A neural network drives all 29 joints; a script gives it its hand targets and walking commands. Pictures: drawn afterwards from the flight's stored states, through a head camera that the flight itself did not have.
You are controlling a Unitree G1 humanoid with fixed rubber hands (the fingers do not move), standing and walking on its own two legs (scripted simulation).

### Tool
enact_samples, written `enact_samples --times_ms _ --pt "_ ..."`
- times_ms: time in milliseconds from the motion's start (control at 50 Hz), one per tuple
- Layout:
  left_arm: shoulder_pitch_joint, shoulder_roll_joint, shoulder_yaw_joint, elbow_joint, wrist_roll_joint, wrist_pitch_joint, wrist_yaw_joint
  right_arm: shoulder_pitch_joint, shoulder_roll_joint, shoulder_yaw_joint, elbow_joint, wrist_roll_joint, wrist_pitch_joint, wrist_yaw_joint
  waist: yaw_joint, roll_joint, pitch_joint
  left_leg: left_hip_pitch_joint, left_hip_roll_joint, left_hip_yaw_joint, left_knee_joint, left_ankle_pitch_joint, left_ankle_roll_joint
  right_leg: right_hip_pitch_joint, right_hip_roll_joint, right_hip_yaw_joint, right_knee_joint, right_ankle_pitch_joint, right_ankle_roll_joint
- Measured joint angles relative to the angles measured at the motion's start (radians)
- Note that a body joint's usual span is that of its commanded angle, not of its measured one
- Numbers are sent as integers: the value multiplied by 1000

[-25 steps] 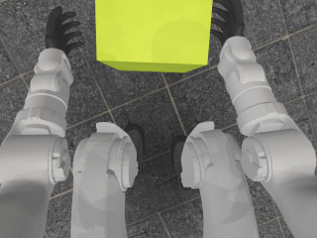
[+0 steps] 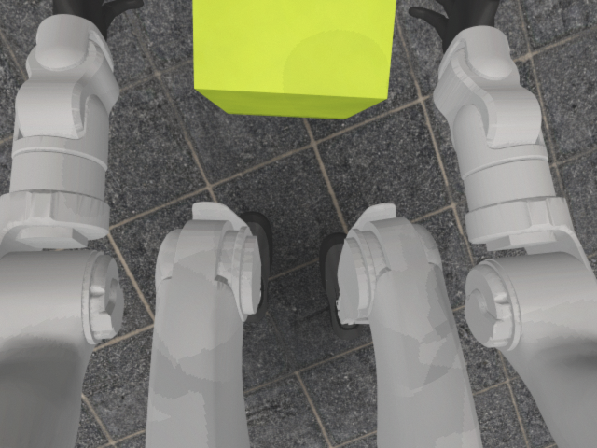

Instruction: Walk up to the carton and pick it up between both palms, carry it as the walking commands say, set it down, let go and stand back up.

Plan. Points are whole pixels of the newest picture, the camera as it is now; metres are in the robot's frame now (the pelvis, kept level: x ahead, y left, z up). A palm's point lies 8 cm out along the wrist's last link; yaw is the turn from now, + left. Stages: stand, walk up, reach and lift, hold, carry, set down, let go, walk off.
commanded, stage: set down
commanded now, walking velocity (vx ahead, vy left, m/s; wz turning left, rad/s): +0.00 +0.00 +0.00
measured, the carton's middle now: (291, 24) +0.57 +0.03 -0.28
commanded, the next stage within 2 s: let go in 0.90 s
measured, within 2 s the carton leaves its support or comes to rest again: neither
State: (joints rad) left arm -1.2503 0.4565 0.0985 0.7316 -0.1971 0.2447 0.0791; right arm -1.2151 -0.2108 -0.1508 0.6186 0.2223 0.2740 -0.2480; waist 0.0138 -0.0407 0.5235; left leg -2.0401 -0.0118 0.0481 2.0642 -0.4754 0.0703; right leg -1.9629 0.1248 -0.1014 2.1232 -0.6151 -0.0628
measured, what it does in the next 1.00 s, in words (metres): rises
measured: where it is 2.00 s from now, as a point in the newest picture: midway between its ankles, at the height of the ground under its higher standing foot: (298, 294)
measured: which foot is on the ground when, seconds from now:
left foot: down 0.00-1.00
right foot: down 0.00-1.00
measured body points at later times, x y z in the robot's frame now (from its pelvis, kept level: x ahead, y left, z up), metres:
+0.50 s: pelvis +0.00 +0.00 +0.12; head +0.35 +0.04 +0.39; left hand +0.54 +0.24 +0.00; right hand +0.53 -0.13 -0.01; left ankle +0.15 +0.09 -0.37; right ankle +0.11 -0.08 -0.37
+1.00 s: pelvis +0.04 +0.00 +0.25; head +0.34 +0.03 +0.57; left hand +0.53 +0.25 +0.13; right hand +0.54 -0.14 +0.13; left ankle +0.15 +0.09 -0.37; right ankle +0.11 -0.08 -0.37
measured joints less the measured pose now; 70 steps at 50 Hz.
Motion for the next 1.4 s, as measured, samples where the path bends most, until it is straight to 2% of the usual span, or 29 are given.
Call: enact_samples --times_ms 240,320,400,500,660,860,980,1040,1120,1180,1240,1340,1400 --pt "-3 13 6 -30 0 61 -25 6 0 0 -23 -27 36 14 0 0 -38 152 -23 -25 -188 24 -10 156 0 17 -201 32 8" --pt "1 12 9 -96 0 83 -22 19 0 0 -73 -27 57 18 0 4 0 229 -29 -34 -248 32 -12 234 0 21 -266 42 10" --pt "4 12 10 -111 0 120 -21 39 -1 0 -89 -28 89 22 0 13 -2 280 -33 -41 -307 42 -14 285 0 25 -329 55 11" --pt "20 12 16 -154 0 154 -23 73 -2 0 -161 -28 123 23 0 20 -2 355 -37 -43 -390 55 -17 358 0 37 -411 72 12" --pt "50 14 26 -171 0 166 -47 107 -8 0 -203 -28 148 34 0 21 -3 503 -41 -52 -554 89 -26 499 0 56 -573 113 12" --pt "86 13 26 -165 0 151 -75 138 -8 0 -204 -42 149 45 0 21 -13 692 -43 -66 -783 152 -34 683 0 75 -806 185 12" --pt "152 -43 61 17 54 53 -115 202 -4 0 -22 -103 70 80 0 22 -203 693 -42 -72 -893 179 -36 684 0 85 -921 217 12" --pt "219 -76 69 56 84 -1 -130 252 6 0 28 -120 16 94 0 22 -308 693 -42 -72 -941 184 -36 684 0 92 -970 225 12" --pt "281 -119 91 117 157 -51 -136 283 14 -6 133 -180 -35 128 0 22 -431 693 -42 -73 -995 188 -36 685 -1 99 -1027 232 12" --pt "348 -147 93 114 185 -84 -129 346 14 -6 135 -217 -78 155 0 25 -501 696 -42 -77 -1037 193 -36 690 -1 100 -1076 240 12" --pt "450 -176 93 64 201 -99 -119 438 15 -6 130 -234 -108 172 0 25 -538 727 -42 -79 -1088 200 -35 723 -2 105 -1132 249 12" --pt "675 -212 93 -94 210 -113 -109 657 25 -6 20 -235 -132 200 0 26 -552 825 -42 -80 -1182 212 -34 820 -5 115 -1229 266 12" --pt "791 -227 91 -152 210 -122 -113 780 25 -6 -43 -233 -147 216 0 33 -556 891 -42 -82 -1231 217 -34 889 -7 117 -1282 275 12"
